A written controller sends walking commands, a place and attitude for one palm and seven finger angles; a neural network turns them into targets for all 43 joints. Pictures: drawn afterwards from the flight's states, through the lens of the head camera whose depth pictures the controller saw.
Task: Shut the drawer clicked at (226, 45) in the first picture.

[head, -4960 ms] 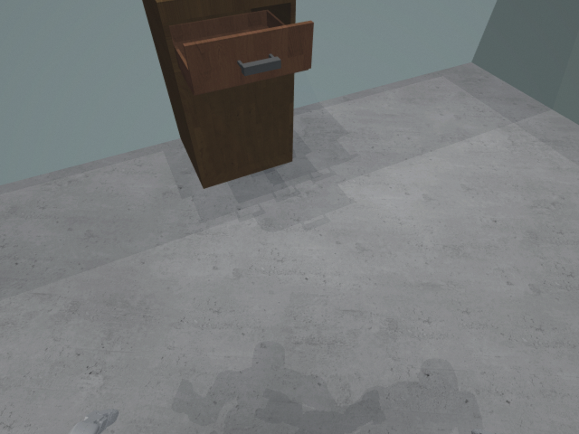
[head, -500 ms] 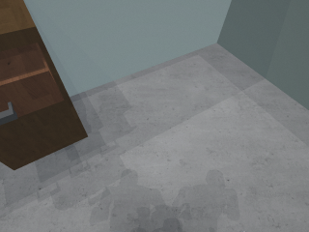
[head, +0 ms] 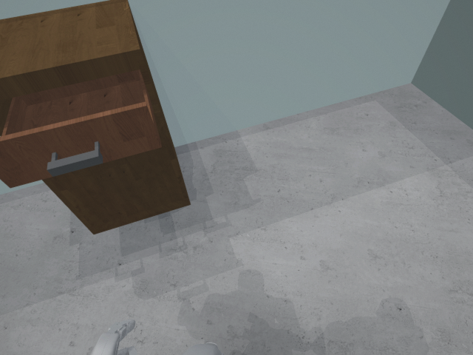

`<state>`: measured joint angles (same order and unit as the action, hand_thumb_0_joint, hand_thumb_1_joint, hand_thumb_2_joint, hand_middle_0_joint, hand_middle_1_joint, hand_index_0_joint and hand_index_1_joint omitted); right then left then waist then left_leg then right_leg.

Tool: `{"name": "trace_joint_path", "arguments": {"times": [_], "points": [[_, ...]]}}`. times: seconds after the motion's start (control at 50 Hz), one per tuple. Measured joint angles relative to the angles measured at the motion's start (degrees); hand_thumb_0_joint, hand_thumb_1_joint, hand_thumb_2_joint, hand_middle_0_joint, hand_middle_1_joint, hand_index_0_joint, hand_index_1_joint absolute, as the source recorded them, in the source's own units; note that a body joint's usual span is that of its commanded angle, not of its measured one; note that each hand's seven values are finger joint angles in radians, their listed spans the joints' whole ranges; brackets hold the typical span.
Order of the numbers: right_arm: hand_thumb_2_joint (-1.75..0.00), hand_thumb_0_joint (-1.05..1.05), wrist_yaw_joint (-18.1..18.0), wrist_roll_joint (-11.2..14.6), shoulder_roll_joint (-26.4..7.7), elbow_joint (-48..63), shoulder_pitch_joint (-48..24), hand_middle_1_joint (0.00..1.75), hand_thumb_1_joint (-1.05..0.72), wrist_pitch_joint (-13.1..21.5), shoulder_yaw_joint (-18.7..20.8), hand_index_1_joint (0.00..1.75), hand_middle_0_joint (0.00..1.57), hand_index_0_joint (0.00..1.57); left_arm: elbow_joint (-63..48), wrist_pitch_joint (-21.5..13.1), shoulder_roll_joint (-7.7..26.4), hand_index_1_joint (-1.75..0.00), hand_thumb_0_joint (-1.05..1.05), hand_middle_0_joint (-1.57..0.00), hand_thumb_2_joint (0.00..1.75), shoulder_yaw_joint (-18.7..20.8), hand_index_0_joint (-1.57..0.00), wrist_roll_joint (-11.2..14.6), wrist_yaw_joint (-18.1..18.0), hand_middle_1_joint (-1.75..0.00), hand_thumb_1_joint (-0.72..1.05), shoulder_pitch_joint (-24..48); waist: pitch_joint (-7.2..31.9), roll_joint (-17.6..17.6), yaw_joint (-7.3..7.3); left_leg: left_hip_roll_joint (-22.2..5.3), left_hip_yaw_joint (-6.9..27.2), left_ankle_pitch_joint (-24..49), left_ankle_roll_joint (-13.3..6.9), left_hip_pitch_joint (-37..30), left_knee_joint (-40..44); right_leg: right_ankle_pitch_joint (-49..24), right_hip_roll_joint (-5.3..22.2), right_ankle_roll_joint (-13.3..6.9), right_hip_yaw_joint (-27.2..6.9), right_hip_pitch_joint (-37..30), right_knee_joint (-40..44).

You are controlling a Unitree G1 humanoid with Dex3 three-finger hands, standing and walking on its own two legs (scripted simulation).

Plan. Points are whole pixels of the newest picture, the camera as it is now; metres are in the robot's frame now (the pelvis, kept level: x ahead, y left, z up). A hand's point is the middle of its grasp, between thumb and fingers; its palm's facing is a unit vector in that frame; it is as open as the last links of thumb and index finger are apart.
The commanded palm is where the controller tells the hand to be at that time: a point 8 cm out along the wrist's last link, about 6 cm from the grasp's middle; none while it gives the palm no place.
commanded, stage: turn to face it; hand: left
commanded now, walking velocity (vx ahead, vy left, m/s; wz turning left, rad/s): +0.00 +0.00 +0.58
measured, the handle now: (76, 156) +0.60 +0.47 -0.08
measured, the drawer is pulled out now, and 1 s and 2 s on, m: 0.19 0.19 0.19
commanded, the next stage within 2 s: take the last steps up to it in 0.46 s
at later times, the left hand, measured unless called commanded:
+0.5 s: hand out of the picture -0.08 +0.26 -0.18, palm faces +0.30 -0.93 -0.23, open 7.4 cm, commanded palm none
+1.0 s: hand out of the picture +0.03 +0.23 -0.15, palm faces +0.27 -0.94 -0.20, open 7.4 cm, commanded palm none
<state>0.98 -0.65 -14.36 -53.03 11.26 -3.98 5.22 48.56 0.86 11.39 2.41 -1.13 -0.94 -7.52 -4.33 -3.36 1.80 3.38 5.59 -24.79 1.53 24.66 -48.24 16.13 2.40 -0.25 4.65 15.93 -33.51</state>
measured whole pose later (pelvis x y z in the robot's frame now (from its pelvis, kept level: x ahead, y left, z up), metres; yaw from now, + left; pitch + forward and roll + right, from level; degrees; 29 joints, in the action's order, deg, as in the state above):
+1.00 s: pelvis +0.00 +0.03 +0.01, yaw +17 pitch -1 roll +1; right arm -0.7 -1.3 -9.7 -64.0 24.6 0.2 2.6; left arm 57.8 0.1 9.8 2.5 -1.6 1.2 -11.0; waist -0.3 -0.6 2.9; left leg 1.9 -1.0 -15.8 -1.7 7.2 -24.2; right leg 18.8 3.0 1.8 4.1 14.6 -31.0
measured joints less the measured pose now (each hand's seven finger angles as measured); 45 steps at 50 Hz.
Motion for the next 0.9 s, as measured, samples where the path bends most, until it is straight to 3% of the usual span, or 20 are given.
{"name": "trace_joint_path", "arguments": {"times": [0.08, 0.14, 0.24, 0.32, 0.38, 0.42, 0.46, 0.52, 0.58, 0.74, 0.9], "points": [[-0.90, 0.01, 1.0, -0.4, -0.9, -0.8, 0.8, 0.29, -0.90, -0.8, 0.6, 0.30, 0.20, 0.20, 0.4, 0.4, -0.9, -0.30, 0.00, -0.21, 0.90, -0.5, -0.20, -0.1, -0.2, -0.30, 0.90, -2.0, 0.6, 0.1, 0.09, -2.0, -3.8, 2.6, 1.2, 4.8, -17.5, -0.6, 1.9, -0.6, 2.8, -2.6, 3.3], [-0.90, 0.01, 1.2, -0.4, -0.9, -1.3, 1.4, 0.29, -0.90, -1.0, 0.6, 0.30, 0.19, 0.20, 0.9, 0.3, -0.9, -0.30, 0.00, -0.21, 0.90, -0.6, -0.20, -0.1, -0.3, -0.30, 0.90, -3.1, 0.6, 1.0, 0.06, -4.1, -5.0, 4.4, 2.2, 4.5, -19.3, -1.3, 3.1, -0.5, 4.8, -3.7, 5.0], [-0.90, 0.01, 1.1, -0.2, -0.8, -2.3, 0.6, 0.29, -0.91, -1.5, 0.2, 0.30, 0.19, 0.20, 1.9, 0.0, -0.7, -0.30, 0.00, -0.21, 0.90, -0.5, -0.20, -0.5, -0.2, -0.30, 0.90, -5.0, -0.1, 2.3, -1.25, -6.0, -6.2, 1.8, 2.8, 0.2, -10.3, -1.6, 4.9, 0.1, 7.7, -3.9, 5.3], [-0.90, 0.01, 0.8, 0.2, -0.3, -2.1, -1.4, 0.29, -0.91, -0.9, -0.6, 0.30, 0.19, 0.20, 3.2, 0.2, 0.4, -0.30, 0.00, -0.21, 0.90, 0.0, -0.20, -0.9, -0.1, -0.30, 0.90, -6.5, -0.8, 3.7, -2.89, -6.0, -8.1, -0.9, 2.1, -4.3, 0.1, -1.1, 6.5, 1.3, 9.2, -2.6, 3.5], [-0.90, 0.01, 0.6, 0.4, 0.2, -1.1, -2.7, 0.29, -0.91, 0.5, -1.3, 0.30, 0.19, 0.20, 4.7, 0.7, 1.6, -0.30, 0.00, -0.21, 0.90, 0.6, -0.20, -0.7, 0.0, -0.30, 0.90, -7.8, -0.7, 4.6, -3.51, -5.4, -9.7, 4.6, 1.2, -9.6, 12.1, 0.1, 7.8, 2.8, 10.3, -0.9, 0.2], [-0.90, 0.01, 0.3, 0.2, 1.3, -0.7, -3.6, 0.29, -0.91, 1.8, -1.7, 0.30, 0.19, 0.20, 6.0, 1.8, 3.0, -0.30, 0.00, -0.21, 0.90, 1.2, -0.20, -0.2, -0.1, -0.30, 0.90, -8.2, -0.9, 6.4, -3.86, -4.0, -10.0, 5.0, -2.1, -10.1, 13.8, 5.7, 8.5, 3.7, 7.4, 2.0, -6.1], [-0.90, 0.01, 0.0, 0.0, 2.4, -0.4, -3.9, 0.29, -0.91, 2.3, -2.4, 0.30, 0.19, 0.20, 7.2, 3.1, 3.9, -0.30, 0.00, -0.21, 0.90, 1.5, -0.20, -0.2, -0.4, -0.30, 0.90, -8.3, -0.8, 7.0, -4.35, -3.9, -10.0, 4.8, -3.9, -10.4, 13.7, 12.1, 6.6, 3.9, 3.0, 5.3, -15.1], [-0.90, 0.01, -0.9, -0.1, 3.7, -0.5, -3.6, 0.29, -0.90, 2.8, -3.3, 0.30, 0.19, 0.20, 8.6, 3.6, 4.2, -0.30, 0.01, -0.20, 0.90, 1.8, -0.20, -0.2, -0.3, -0.30, 0.90, -7.8, -0.2, 6.6, -4.18, -3.9, -9.0, 7.0, -4.6, -12.1, 17.6, 10.6, 4.3, 4.3, -0.3, 8.8, -25.1], [-0.90, 0.01, -1.4, 0.2, 4.5, -0.9, -3.1, 0.29, -0.90, 3.2, -3.8, 0.30, 0.20, 0.21, 8.9, 2.9, 4.0, -0.30, 0.01, -0.20, 0.90, 1.7, -0.20, -0.1, 0.0, -0.30, 0.91, -6.9, 0.0, 6.3, -4.15, -3.3, -8.3, 9.7, -5.1, -13.9, 21.8, 6.9, 3.4, 4.9, -1.9, 10.3, -29.3], [-0.90, 0.00, -1.9, 0.0, 5.4, -3.1, 1.7, 0.30, -0.92, 4.9, -3.5, 0.30, 0.20, 0.21, 9.9, 1.9, 2.2, -0.30, 0.00, -0.20, 0.90, 0.8, -0.20, -0.6, 0.7, -0.30, 0.91, -5.8, 2.6, 5.6, -2.52, -1.1, -7.7, 12.7, -6.0, -17.0, 27.5, 4.6, 2.5, 5.0, -2.8, 8.0, -24.8], [-0.90, 0.00, -1.9, -0.7, 5.0, -7.8, 9.6, 0.29, -0.91, 4.9, -2.9, 0.30, 0.20, 0.21, 9.9, 1.0, -0.4, -0.30, 0.01, -0.20, 0.90, 0.1, -0.20, -0.6, 1.9, -0.30, 0.91, -3.7, 4.0, 4.1, 0.42, -0.7, -6.8, 12.8, -5.1, -18.5, 29.0, 6.1, 2.0, 3.0, -1.5, 4.5, -10.5]]}}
